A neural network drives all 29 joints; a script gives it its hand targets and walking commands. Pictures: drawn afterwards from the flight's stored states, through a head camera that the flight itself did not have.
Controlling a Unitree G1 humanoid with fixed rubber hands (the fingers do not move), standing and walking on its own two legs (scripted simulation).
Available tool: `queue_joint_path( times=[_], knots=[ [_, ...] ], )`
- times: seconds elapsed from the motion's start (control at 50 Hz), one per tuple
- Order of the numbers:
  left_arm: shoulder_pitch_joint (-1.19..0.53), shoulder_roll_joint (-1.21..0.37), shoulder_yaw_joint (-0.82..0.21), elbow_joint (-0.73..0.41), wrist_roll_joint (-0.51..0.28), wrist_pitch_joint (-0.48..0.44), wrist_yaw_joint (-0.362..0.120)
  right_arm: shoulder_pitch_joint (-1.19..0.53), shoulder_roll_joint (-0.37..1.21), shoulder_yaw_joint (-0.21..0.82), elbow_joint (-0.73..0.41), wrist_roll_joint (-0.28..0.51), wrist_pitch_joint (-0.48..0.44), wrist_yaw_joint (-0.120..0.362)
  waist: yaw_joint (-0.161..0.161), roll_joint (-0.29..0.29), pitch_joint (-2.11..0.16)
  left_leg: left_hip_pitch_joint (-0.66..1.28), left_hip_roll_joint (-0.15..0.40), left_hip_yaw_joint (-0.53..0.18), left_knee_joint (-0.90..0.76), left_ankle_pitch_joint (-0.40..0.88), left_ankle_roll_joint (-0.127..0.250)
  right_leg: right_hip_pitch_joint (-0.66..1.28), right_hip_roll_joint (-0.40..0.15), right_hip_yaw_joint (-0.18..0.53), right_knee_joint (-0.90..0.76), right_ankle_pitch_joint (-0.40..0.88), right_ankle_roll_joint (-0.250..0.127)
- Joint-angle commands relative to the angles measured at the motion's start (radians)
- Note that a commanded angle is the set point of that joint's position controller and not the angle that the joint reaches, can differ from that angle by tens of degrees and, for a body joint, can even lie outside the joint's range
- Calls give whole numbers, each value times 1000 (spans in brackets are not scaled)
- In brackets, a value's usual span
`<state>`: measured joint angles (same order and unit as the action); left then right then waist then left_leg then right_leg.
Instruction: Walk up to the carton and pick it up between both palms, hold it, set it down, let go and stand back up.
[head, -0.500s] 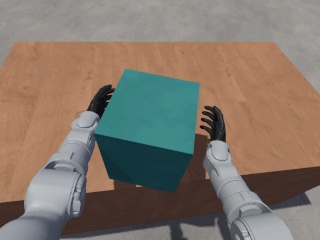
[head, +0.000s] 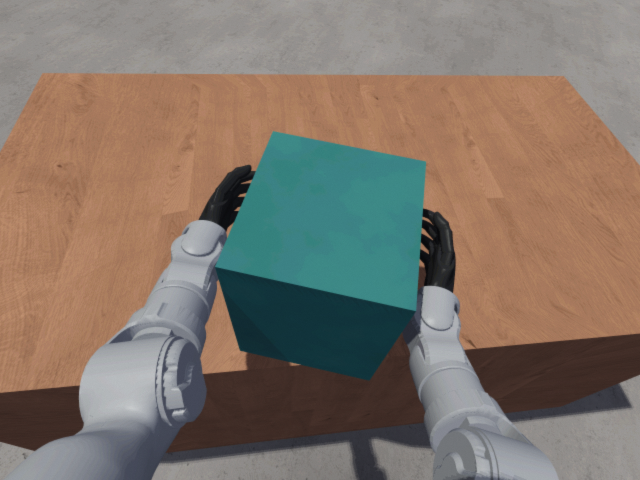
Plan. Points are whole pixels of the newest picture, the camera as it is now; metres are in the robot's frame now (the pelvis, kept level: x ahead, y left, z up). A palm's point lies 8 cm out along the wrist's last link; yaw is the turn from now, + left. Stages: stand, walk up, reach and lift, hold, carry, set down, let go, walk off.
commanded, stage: reach and lift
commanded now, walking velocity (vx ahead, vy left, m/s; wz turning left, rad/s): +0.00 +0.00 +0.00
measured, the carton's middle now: (324, 264) +0.41 -0.02 +0.01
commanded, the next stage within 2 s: none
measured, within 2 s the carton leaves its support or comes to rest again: leaves its support in 1.00 s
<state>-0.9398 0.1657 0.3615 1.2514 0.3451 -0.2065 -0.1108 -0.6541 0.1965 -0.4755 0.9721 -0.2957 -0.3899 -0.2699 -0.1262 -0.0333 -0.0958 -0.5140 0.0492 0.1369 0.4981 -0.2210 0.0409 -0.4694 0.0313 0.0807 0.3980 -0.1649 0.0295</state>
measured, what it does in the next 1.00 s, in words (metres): stands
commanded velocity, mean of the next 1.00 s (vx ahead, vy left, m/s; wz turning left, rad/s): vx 0.00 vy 0.00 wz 0.00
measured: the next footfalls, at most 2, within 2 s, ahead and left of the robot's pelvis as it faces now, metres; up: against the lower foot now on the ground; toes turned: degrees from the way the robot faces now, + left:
none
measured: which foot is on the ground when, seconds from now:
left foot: down 0.00-1.00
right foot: down 0.00-1.00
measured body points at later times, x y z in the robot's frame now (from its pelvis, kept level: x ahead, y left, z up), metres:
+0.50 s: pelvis +0.00 +0.00 +0.00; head +0.07 +0.04 +0.44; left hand +0.46 +0.12 +0.05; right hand +0.38 -0.16 +0.04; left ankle +0.01 +0.09 -0.74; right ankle +0.01 -0.14 -0.74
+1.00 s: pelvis +0.00 +0.00 +0.00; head +0.07 +0.04 +0.44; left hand +0.46 +0.13 +0.06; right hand +0.38 -0.15 +0.04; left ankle +0.01 +0.09 -0.74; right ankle +0.01 -0.14 -0.74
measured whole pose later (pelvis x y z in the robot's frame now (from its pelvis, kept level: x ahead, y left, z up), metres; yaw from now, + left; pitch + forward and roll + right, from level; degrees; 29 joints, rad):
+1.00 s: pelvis +0.00 +0.00 +0.00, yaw +0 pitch +13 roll -2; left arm -0.94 0.14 0.41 1.27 0.37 -0.26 -0.10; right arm -0.65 0.21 -0.56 0.98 -0.34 -0.46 -0.24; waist -0.10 -0.03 -0.08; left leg -0.50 0.05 0.14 0.50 -0.22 0.04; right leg -0.44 0.03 0.08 0.37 -0.15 0.03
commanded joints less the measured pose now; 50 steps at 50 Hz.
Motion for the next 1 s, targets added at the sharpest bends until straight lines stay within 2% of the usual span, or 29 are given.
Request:
queue_joint_path(
  times=[0.0, 0.04, 0.1, 0.12, 0.16, 0.18, 0.22, 0.24, 0.3, 0.34, 0.36, 0.44, 0.46, 0.5, 0.52, 0.56, 0.58, 0.62, 0.64, 0.66, 0.7, 0.74, 0.78, 0.8, 0.82, 0.86, 0.92, 0.94, 0.98],
  knots=[
    [-432, -542, -27, 115, 94, -72, -103, -485, 549, 212, 88, -161, -60, 151, 49, 67, -449, 330, -16, -73, -45, 307, -42, 290, -17, -156, -11, 400, -11],
    [-445, -540, -21, 122, 95, -74, -105, -494, 552, 210, 97, -164, -59, 158, 60, 70, -457, 347, -16, -68, -47, 304, -42, 298, -15, -155, -18, 377, -13],
    [-421, -526, 11, 152, 116, -62, -104, -479, 552, 193, 117, -173, -40, 157, 56, 55, -393, 305, -12, -60, -60, 237, -29, 299, -24, -147, -20, 346, -15],
    [-435, -534, 4, 136, 112, -60, -103, -477, 555, 185, 115, -182, -37, 157, 48, 70, -396, 308, -15, -61, -67, 220, -31, 292, -24, -150, -32, 314, -16],
    [-436, -535, 0, 134, 111, -59, -100, -475, 560, 186, 123, -175, -32, 156, 45, 60, -404, 313, -13, -62, -58, 241, -31, 289, -20, -150, -22, 332, -16],
    [-423, -538, 2, 132, 110, -60, -100, -475, 562, 197, 118, -170, -32, 159, 55, 72, -390, 316, -13, -58, -58, 241, -33, 292, -21, -154, -22, 323, -17],
    [-446, -552, -20, 105, 99, -58, -93, -487, 557, 198, 108, -169, -36, 159, 48, 76, -428, 342, -12, -65, -57, 261, -41, 277, -9, -159, -29, 301, -21],
    [-441, -549, -1, 130, 107, -56, -94, -500, 562, 189, 102, -168, -38, 162, 64, 69, -413, 331, -13, -60, -58, 253, -37, 277, -10, -156, -29, 290, -24],
    [-435, -563, -21, 124, 102, -61, -89, -500, 567, 202, 105, -168, -44, 162, 60, 75, -429, 329, -13, -63, -50, 275, -36, 269, -11, -157, -31, 316, -26],
    [-444, -566, -22, 117, 105, -61, -88, -486, 558, 203, 109, -166, -46, 164, 55, 100, -445, 356, -11, -67, -40, 301, -45, 252, -7, -160, -22, 316, -28],
    [-420, -571, -25, 116, 110, -62, -83, -489, 570, 213, 122, -160, -50, 162, 63, 77, -433, 344, -13, -68, -41, 309, -42, 258, -7, -159, -25, 338, -25],
    [-440, -579, -37, 116, 99, -65, -85, -507, 563, 207, 115, -164, -59, 157, 53, 82, -457, 347, -10, -70, -27, 345, -47, 255, -7, -167, -14, 371, -24],
    [-434, -575, -25, 129, 103, -65, -85, -510, 573, 223, 108, -157, -60, 160, 68, 82, -462, 340, -13, -70, -25, 344, -47, 259, -8, -162, -18, 370, -24],
    [-428, -579, -32, 123, 103, -67, -85, -500, 578, 207, 115, -168, -60, 157, 61, 75, -450, 321, -12, -69, -35, 315, -42, 263, -10, -161, -24, 356, -24],
    [-426, -584, -34, 109, 105, -68, -84, -495, 566, 211, 122, -160, -63, 161, 63, 91, -455, 342, -8, -69, -33, 334, -48, 258, -10, -166, -19, 355, -27],
    [-427, -577, -23, 137, 108, -62, -91, -495, 573, 213, 116, -163, -59, 156, 70, 68, -432, 327, -8, -66, -31, 320, -41, 257, -10, -161, -17, 344, -26],
    [-424, -584, -35, 125, 104, -62, -87, -490, 564, 206, 131, -171, -62, 156, 47, 91, -443, 350, -11, -73, -36, 331, -49, 251, -5, -167, -29, 336, -30],
    [-409, -587, -38, 120, 106, -58, -85, -477, 564, 217, 130, -154, -66, 154, 64, 93, -445, 352, -10, -74, -24, 361, -51, 242, -6, -165, -31, 353, -31],
    [-409, -598, -43, 112, 109, -58, -83, -475, 559, 216, 148, -153, -68, 155, 60, 99, -440, 371, -5, -77, -22, 391, -56, 229, 0, -170, -25, 364, -30],
    [-416, -605, -43, 110, 102, -60, -83, -491, 567, 221, 129, -155, -70, 155, 74, 83, -466, 358, -8, -77, -21, 377, -51, 238, -1, -167, -28, 357, -32],
    [-411, -587, -31, 118, 112, -59, -83, -486, 565, 218, 134, -148, -68, 156, 78, 95, -452, 355, -10, -68, -24, 350, -50, 235, -3, -164, -34, 328, -33],
    [-427, -598, -45, 110, 101, -65, -82, -509, 573, 224, 105, -156, -80, 154, 80, 81, -476, 324, -13, -67, -26, 346, -48, 253, -6, -167, -25, 359, -27],
    [-441, -603, -67, 87, 88, -78, -75, -514, 574, 235, 110, -150, -91, 155, 73, 88, -511, 364, -8, -75, -19, 403, -54, 251, -2, -172, -16, 384, -28],
    [-448, -619, -80, 72, 83, -85, -72, -515, 569, 250, 123, -136, -103, 156, 81, 102, -522, 387, -7, -77, -17, 425, -58, 234, 3, -176, -22, 380, -28],
    [-447, -609, -80, 88, 84, -88, -73, -508, 569, 255, 128, -136, -102, 157, 78, 91, -515, 378, -7, -78, -14, 423, -56, 237, 2, -172, -26, 381, -30],
    [-443, -617, -83, 85, 85, -98, -68, -518, 574, 265, 111, -141, -121, 155, 83, 104, -555, 393, -14, -73, -8, 478, -66, 253, 2, -173, -25, 434, -29],
    [-451, -637, -126, 56, 62, -115, -60, -522, 554, 270, 127, -123, -138, 158, 69, 113, -575, 447, -4, -88, -2, 526, -73, 217, 10, -180, -37, 422, -31],
    [-453, -625, -116, 68, 65, -118, -60, -523, 548, 264, 129, -132, -139, 157, 75, 105, -570, 442, -6, -81, -9, 522, -72, 225, 8, -182, -45, 420, -28],
    [-440, -636, -135, 51, 56, -128, -53, -509, 537, 273, 142, -127, -153, 157, 80, 131, -585, 482, -1, -83, -11, 557, -78, 200, 13, -182, -57, 406, -32]
  ],
)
